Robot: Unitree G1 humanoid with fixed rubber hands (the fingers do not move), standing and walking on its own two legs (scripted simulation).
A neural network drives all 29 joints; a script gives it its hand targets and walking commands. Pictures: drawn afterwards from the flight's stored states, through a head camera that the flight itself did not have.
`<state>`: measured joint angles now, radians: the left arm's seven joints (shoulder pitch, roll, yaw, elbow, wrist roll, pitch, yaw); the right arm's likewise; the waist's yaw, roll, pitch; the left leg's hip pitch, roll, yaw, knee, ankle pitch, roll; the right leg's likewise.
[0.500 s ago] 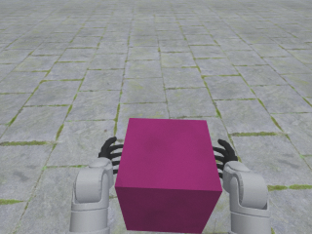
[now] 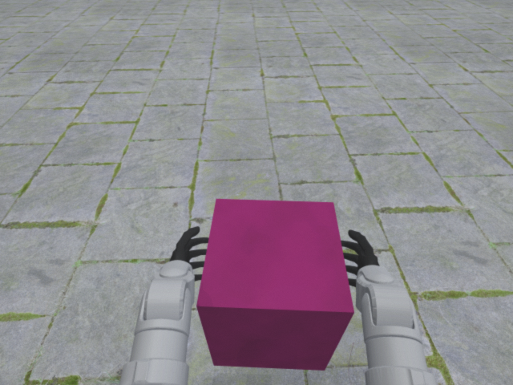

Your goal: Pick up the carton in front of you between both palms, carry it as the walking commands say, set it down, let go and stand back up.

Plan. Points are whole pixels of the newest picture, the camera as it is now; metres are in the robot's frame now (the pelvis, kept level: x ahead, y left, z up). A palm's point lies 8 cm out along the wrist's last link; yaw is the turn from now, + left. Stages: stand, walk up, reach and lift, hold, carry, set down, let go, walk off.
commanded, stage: carry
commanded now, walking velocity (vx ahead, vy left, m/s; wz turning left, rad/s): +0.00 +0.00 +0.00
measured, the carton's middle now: (271, 286) +0.30 +0.00 -0.04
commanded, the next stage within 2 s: hold in 0.32 s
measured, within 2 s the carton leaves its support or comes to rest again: neither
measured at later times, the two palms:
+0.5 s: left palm (177, 275) +0.27 +0.15 +0.05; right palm (367, 280) +0.27 -0.15 +0.04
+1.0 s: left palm (165, 282) +0.25 +0.16 +0.06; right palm (361, 277) +0.27 -0.13 +0.05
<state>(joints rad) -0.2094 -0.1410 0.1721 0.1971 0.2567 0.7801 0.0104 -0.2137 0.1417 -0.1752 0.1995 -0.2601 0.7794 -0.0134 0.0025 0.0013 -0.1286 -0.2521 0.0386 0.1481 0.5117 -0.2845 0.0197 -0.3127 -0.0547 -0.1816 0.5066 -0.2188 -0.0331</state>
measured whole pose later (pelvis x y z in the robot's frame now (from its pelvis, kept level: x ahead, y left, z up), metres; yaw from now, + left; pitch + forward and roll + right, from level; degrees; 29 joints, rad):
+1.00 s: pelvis -0.03 +0.00 +0.00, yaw +4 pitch -10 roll +0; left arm -0.31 -0.16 0.27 0.34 0.30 0.71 -0.01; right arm -0.31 0.16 -0.26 0.31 -0.31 0.73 -0.01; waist 0.00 0.02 0.02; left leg -0.06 -0.03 -0.04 0.47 -0.23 0.02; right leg -0.10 0.03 0.00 0.45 -0.18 -0.03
